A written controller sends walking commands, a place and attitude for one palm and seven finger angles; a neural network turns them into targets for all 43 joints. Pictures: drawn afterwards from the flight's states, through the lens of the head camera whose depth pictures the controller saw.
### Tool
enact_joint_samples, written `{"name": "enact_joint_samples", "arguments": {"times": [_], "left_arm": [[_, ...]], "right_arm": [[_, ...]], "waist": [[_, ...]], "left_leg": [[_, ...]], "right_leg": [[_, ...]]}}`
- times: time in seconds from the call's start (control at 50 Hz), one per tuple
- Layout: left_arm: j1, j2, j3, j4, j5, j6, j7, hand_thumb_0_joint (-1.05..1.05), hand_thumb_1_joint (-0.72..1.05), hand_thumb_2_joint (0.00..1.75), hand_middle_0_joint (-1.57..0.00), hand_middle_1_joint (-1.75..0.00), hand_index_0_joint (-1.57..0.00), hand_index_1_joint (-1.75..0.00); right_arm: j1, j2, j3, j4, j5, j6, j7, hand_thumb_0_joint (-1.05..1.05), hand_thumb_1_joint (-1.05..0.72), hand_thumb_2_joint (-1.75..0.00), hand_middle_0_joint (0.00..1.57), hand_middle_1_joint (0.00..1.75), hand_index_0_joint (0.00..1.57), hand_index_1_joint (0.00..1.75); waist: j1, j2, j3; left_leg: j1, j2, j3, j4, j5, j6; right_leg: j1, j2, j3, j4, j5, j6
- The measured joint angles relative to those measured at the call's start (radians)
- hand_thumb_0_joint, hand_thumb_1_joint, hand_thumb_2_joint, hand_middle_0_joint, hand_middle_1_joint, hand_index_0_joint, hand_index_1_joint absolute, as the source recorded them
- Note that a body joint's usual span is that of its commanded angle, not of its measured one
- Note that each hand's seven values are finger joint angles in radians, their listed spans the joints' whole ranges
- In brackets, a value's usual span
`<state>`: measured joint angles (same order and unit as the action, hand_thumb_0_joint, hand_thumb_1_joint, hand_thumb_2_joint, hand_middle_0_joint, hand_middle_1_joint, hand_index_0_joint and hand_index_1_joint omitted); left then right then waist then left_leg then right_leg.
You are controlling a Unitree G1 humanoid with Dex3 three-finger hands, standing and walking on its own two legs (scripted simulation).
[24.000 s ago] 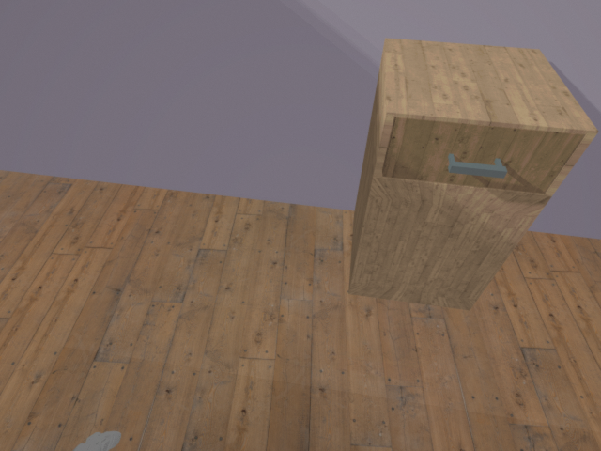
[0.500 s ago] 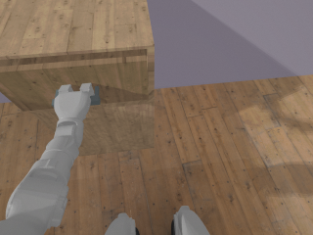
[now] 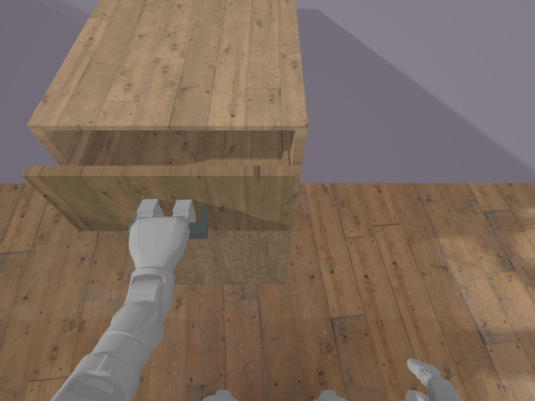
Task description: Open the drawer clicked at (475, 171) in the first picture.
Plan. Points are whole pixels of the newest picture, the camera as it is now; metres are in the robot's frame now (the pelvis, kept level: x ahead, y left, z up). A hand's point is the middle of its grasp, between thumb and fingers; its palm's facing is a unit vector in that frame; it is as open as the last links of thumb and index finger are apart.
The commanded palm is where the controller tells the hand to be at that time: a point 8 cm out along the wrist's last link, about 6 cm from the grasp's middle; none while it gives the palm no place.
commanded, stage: pull the drawer open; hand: left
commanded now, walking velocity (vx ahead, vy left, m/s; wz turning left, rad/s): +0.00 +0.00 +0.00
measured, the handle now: (170, 220) +0.40 +0.19 -0.02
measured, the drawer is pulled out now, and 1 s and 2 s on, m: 0.10 0.21 0.30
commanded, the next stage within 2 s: open the thumb to release the handle in 1.74 s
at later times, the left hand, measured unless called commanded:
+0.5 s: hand (169, 260) +0.34 +0.19 -0.04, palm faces -0.02 -0.06 -1.00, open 5.4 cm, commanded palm +0.28 +0.18 +0.01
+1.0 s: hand (160, 327) +0.23 +0.18 -0.04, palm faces -0.02 -0.11 -0.99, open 5.6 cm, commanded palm +0.18 +0.18 +0.01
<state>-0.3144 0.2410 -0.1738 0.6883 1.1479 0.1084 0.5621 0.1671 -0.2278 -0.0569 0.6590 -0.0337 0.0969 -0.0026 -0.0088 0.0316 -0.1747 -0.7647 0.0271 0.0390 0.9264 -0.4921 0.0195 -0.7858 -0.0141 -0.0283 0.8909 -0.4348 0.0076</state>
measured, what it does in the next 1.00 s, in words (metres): stands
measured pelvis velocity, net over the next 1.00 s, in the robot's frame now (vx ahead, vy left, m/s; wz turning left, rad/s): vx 0.00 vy -0.02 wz -0.02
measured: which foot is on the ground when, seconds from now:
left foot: down 0.00-1.00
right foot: down 0.00-1.00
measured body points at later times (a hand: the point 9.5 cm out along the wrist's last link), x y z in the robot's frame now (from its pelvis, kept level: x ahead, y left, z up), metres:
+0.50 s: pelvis -0.02 -0.01 +0.00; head +0.05 -0.03 +0.44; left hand +0.33 +0.19 +0.01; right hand +0.04 -0.27 -0.14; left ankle -0.03 +0.10 -0.69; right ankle -0.01 -0.13 -0.69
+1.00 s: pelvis +0.00 -0.02 +0.00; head +0.05 -0.03 +0.45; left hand +0.23 +0.18 +0.01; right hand +0.20 -0.24 -0.10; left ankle -0.03 +0.10 -0.69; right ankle -0.01 -0.13 -0.69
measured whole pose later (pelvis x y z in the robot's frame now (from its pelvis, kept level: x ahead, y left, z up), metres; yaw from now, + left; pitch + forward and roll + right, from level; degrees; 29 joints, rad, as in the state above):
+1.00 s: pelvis +0.00 -0.02 +0.00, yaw -1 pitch +15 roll +0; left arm 0.25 0.23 -0.17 0.21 1.13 0.08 0.55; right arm 0.11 -0.21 -0.03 0.55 -0.04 0.07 0.04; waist 0.03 0.03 -0.18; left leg -0.68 0.04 0.06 0.93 -0.50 0.00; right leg -0.73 0.00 -0.01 0.93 -0.46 -0.01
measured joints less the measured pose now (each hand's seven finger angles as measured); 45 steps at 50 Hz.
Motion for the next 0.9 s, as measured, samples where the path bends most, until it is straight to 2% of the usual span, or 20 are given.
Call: {"name": "enact_joint_samples", "arguments": {"times": [0.14, 0.34, 0.46, 0.58, 0.78, 0.9], "left_arm": [[-0.066, 0.005, -0.005, 0.068, -0.012, -0.027, -0.035, 0.00, 0.78, 0.82, -0.35, -1.35, -0.40, -1.35], [-0.107, 0.042, 0.075, 0.138, -0.013, -0.100, -0.052, 0.00, 0.77, 0.81, -0.36, -1.35, -0.41, -1.35], [0.009, 0.055, 0.110, 0.030, -0.042, -0.092, -0.045, 0.02, 0.76, 0.78, -0.34, -1.35, -0.41, -1.35], [0.164, 0.035, 0.094, -0.115, -0.051, -0.051, -0.016, 0.02, 0.75, 0.78, -0.30, -1.35, -0.41, -1.34], [0.348, 0.003, 0.030, -0.287, -0.045, 0.007, -0.016, 0.03, 0.75, 0.78, -0.28, -1.35, -0.40, -1.33], [0.462, -0.008, 0.008, -0.390, -0.033, -0.003, -0.022, 0.04, 0.75, 0.78, -0.27, -1.35, -0.40, -1.33]], "right_arm": [[-0.017, 0.007, -0.001, -0.002, -0.001, 0.007, -0.016, 0.00, -0.90, -0.89, 0.20, 0.30, 0.20, 0.30], [0.049, 0.017, -0.002, 0.032, -0.004, 0.001, -0.010, 0.00, -0.90, -0.89, 0.20, 0.30, 0.21, 0.30], [0.103, 0.005, -0.014, 0.032, 0.003, 0.000, 0.001, 0.01, -0.90, -0.89, 0.20, 0.30, 0.20, 0.30], [0.123, -0.013, -0.022, 0.029, 0.008, -0.004, 0.012, 0.01, -0.90, -0.90, 0.20, 0.30, 0.20, 0.30], [0.040, -0.011, -0.012, -0.025, 0.007, -0.010, 0.022, 0.01, -0.91, -0.90, 0.20, 0.30, 0.20, 0.30], [-0.021, 0.002, 0.007, -0.076, 0.002, -0.018, 0.031, 0.01, -0.91, -0.90, 0.20, 0.30, 0.20, 0.30]], "waist": [[0.010, 0.004, 0.000], [-0.015, 0.009, -0.001], [-0.038, 0.018, 0.003], [-0.040, 0.018, 0.005], [-0.014, 0.013, 0.004], [0.013, 0.008, -0.001]], "left_leg": [[-0.011, -0.003, -0.015, 0.009, 0.007, -0.006], [-0.046, 0.007, -0.004, 0.035, 0.017, -0.013], [-0.024, 0.018, 0.024, 0.012, 0.026, -0.013], [0.015, 0.020, 0.038, -0.015, 0.030, -0.011], [0.067, 0.016, 0.035, -0.026, 0.020, -0.012], [0.086, 0.014, 0.027, -0.017, 0.004, -0.016]], "right_leg": [[-0.006, -0.003, -0.014, 0.011, -0.001, -0.007], [-0.054, 0.006, -0.003, 0.048, 0.010, -0.018], [-0.048, 0.019, 0.024, 0.031, 0.028, -0.017], [-0.016, 0.022, 0.038, 0.010, 0.034, -0.014], [0.037, 0.019, 0.036, 0.002, 0.020, -0.014], [0.056, 0.017, 0.028, 0.015, -0.001, -0.016]]}}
